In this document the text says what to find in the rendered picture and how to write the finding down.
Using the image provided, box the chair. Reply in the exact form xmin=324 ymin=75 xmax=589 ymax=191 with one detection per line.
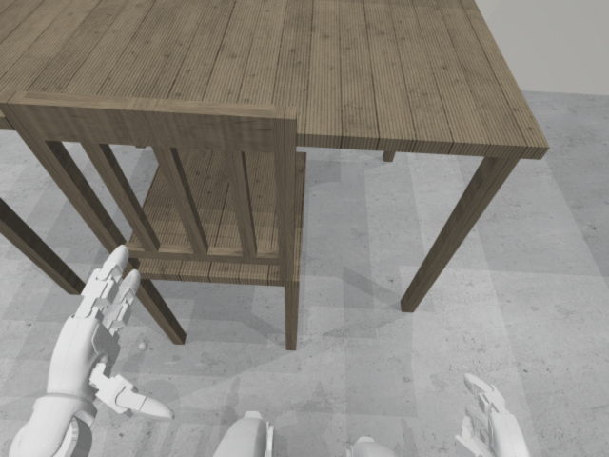
xmin=0 ymin=90 xmax=306 ymax=350

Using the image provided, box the robot left forearm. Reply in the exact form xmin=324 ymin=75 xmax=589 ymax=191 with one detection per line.
xmin=9 ymin=393 xmax=97 ymax=457

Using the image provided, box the left robot hand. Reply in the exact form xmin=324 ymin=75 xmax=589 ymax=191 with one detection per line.
xmin=47 ymin=245 xmax=175 ymax=421

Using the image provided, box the robot left thigh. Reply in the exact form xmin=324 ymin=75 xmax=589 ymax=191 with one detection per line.
xmin=212 ymin=418 xmax=275 ymax=457

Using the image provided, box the robot left shin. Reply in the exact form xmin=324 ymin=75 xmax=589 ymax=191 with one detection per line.
xmin=244 ymin=411 xmax=263 ymax=419

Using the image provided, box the right robot hand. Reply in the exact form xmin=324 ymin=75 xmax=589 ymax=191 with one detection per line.
xmin=455 ymin=373 xmax=532 ymax=457

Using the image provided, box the table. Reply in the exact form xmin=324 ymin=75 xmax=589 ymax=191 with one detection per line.
xmin=0 ymin=0 xmax=550 ymax=312

